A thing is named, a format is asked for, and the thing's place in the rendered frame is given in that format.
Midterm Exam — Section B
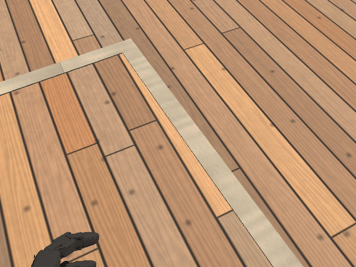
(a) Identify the left robot hand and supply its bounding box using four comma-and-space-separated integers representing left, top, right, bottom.
31, 232, 99, 267

